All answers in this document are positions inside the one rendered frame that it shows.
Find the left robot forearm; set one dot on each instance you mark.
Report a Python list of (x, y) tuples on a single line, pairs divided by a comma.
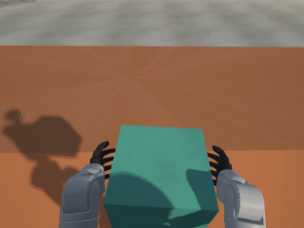
[(80, 201)]

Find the right robot hand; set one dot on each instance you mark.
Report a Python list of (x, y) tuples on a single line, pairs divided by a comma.
[(222, 162)]

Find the right robot forearm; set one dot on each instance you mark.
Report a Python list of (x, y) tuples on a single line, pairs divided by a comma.
[(244, 205)]

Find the left robot hand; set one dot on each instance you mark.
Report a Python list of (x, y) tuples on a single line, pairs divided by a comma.
[(98, 157)]

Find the carton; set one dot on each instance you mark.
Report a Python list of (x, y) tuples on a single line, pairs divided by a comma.
[(160, 178)]

